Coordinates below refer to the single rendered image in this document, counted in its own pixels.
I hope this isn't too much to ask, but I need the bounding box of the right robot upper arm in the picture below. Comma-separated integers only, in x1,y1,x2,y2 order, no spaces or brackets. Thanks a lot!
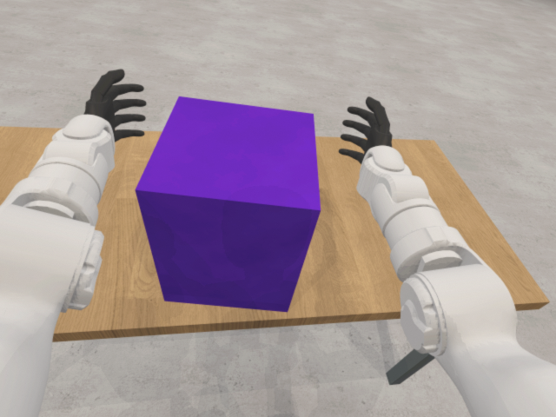
400,264,556,417

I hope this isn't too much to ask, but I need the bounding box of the robot right hand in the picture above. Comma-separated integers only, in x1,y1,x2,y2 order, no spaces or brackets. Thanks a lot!
339,96,392,164

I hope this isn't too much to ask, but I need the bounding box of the left robot forearm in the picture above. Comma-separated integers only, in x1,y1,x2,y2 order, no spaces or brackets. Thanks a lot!
0,115,115,227

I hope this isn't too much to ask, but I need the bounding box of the robot left hand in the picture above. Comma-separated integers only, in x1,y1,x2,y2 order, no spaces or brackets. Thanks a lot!
84,69,146,142

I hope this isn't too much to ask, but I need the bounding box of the table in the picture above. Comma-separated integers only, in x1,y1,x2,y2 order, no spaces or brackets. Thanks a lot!
0,126,550,385

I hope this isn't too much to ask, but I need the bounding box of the left robot upper arm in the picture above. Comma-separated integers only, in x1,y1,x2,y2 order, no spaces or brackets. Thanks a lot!
0,204,104,417

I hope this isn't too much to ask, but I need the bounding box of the carton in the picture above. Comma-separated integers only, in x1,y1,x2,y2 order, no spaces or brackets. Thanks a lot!
136,96,321,312

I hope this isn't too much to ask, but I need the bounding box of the right robot forearm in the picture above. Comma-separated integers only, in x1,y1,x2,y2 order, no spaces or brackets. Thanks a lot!
356,146,518,333

